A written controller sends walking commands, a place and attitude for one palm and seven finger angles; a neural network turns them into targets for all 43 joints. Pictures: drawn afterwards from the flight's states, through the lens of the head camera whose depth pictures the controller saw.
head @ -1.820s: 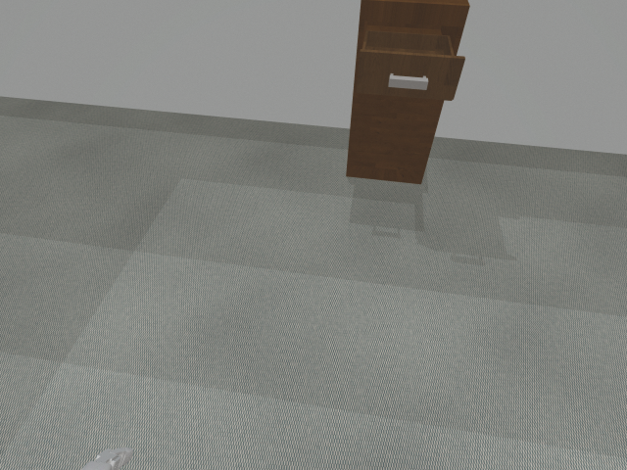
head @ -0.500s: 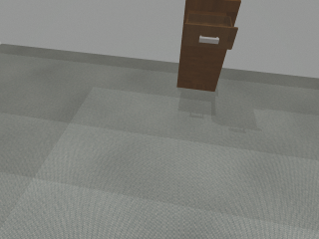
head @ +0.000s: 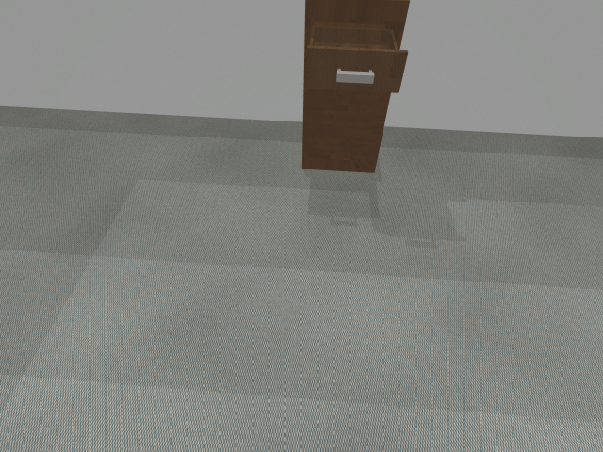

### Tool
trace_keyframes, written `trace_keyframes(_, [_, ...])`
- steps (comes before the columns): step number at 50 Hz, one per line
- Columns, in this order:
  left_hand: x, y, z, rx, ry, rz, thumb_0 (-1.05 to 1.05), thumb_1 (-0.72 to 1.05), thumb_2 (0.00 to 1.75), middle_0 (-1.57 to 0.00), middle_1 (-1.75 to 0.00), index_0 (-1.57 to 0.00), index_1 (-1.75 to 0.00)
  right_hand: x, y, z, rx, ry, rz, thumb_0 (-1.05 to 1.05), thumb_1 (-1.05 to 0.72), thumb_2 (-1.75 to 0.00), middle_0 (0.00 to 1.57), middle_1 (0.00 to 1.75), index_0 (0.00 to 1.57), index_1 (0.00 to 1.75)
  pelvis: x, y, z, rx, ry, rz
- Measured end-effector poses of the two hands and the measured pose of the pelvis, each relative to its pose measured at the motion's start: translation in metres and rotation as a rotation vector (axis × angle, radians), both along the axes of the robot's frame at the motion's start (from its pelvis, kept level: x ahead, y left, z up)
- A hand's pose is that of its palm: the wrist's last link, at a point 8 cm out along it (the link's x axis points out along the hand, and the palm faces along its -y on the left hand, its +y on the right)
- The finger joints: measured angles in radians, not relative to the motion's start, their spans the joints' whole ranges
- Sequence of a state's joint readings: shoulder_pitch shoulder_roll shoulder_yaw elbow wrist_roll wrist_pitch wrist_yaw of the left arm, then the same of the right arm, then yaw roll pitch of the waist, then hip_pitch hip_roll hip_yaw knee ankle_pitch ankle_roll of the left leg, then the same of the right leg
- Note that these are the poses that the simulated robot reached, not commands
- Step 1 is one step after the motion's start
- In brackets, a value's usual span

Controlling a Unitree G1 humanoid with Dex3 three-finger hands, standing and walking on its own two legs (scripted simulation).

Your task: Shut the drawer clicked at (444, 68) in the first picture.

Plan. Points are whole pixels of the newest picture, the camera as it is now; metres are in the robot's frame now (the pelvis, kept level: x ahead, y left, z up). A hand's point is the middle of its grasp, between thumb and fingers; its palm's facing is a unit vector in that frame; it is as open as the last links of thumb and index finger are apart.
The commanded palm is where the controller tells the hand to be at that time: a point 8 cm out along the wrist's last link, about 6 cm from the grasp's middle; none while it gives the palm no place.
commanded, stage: walk to a spot facing it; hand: left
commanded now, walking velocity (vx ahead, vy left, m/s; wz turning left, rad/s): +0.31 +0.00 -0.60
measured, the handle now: (355, 74) +1.30 -0.09 -0.09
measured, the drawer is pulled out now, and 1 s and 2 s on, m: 0.28 0.28 0.28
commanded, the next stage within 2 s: turn to face it in 1.66 s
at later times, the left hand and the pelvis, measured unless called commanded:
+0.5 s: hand out of the picture +0.14 +0.17 -0.16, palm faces -0.12 -0.97 -0.19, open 7.4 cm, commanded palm none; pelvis +0.17 -0.01 +0.00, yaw -13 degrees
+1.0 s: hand (273, 249) +0.55 +0.11 -0.15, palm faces -0.49 -0.86 -0.18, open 7.4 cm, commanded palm none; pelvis +0.37 -0.01 +0.01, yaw -29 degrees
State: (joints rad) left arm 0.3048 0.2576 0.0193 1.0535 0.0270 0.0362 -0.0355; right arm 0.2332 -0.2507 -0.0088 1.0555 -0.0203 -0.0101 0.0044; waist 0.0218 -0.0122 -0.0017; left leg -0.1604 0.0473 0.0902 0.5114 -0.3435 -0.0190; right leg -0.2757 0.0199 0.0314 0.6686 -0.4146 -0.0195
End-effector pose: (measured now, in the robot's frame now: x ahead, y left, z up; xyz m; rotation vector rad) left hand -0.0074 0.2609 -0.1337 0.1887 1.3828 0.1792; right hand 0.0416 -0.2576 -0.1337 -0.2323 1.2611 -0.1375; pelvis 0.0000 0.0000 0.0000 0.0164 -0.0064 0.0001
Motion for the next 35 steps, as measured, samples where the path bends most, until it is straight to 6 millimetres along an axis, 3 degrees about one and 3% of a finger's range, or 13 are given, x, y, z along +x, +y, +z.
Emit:
trace_keyframes(6, [0.047, -0.033, -0.008, -0.018, -0.016, -0.061, 0.01, 0.9, 0.9, -0.2, -0.3, -0.2, -0.3, -0.028, -0.015, -0.024, 0.032, 0.106, -0.111, 0.0, -0.91, -0.9, 0.2, 0.3, 0.2, 0.3, 0.031, -0.021, -0.014, -0.012, -0.007, -0.057])
trace_keyframes(9, [0.065, -0.045, -0.006, -0.012, -0.063, -0.04, 0.01, 0.9, 0.9, -0.2, -0.3, -0.2, -0.3, -0.019, -0.021, -0.022, 0.036, 0.155, -0.117, 0.01, -0.91, -0.9, 0.2, 0.3, 0.2, 0.3, 0.049, -0.029, -0.011, -0.017, -0.011, -0.065])
trace_keyframes(12, [0.073, -0.055, 0.002, -0.019, -0.039, -0.048, 0.01, 0.9, 0.9, -0.2, -0.3, -0.2, -0.3, 0.016, -0.025, -0.011, 0.037, 0.099, -0.127, 0.01, -0.91, -0.9, 0.2, 0.3, 0.2, 0.3, 0.067, -0.033, -0.001, -0.009, -0.008, -0.101])
trace_keyframes(19, [0.1, -0.063, 0.011, -0.047, 0.077, -0.114, 0.01, 0.9, 0.9, -0.2, -0.3, -0.2, -0.3, 0.128, -0.022, 0.012, 0.055, -0.144, -0.171, 0.01, -0.91, -0.9, 0.2, 0.3, 0.2, 0.3, 0.114, -0.029, 0.01, -0.008, 0.013, -0.183])
trace_keyframes(24, [0.142, -0.049, 0.004, -0.042, 0.094, -0.122, 0.01, 0.9, 0.9, -0.2, -0.3, -0.2, -0.3, 0.203, -0.008, 0.017, 0.063, -0.229, -0.152, 0.01, -0.91, -0.9, 0.19, 0.3, 0.2, 0.3, 0.16, -0.017, 0.005, -0.023, 0.017, -0.216])
trace_keyframes(28, [0.19, -0.029, -0.013, -0.041, 0.102, -0.131, 0.01, 0.9, 0.9, -0.2, -0.3, -0.2, -0.3, 0.26, 0.007, 0.015, 0.045, -0.278, -0.142, 0.0, -0.91, -0.9, 0.2, 0.3, 0.2, 0.3, 0.206, -0.004, -0.008, -0.032, 0.018, -0.247])
trace_keyframes(31, [0.238, -0.013, -0.029, -0.044, 0.106, -0.169, 0.01, 0.9, 0.9, -0.2, -0.3, -0.2, -0.3, 0.279, 0.014, 0.012, 0.009, -0.311, -0.178, 0.0, -0.91, -0.9, 0.2, 0.3, 0.2, 0.3, 0.236, 0.006, -0.018, -0.033, 0.005, -0.292])
trace_keyframes(35, [0.325, -0.007, -0.024, -0.048, 0.026, -0.27, 0.01, 0.91, 0.9, -0.2, -0.3, -0.19, -0.3, 0.258, 0.023, 0.018, -0.011, -0.246, -0.287, 0.0, -0.91, -0.9, 0.2, 0.3, 0.2, 0.3, 0.266, 0.011, -0.007, -0.031, -0.017, -0.354])
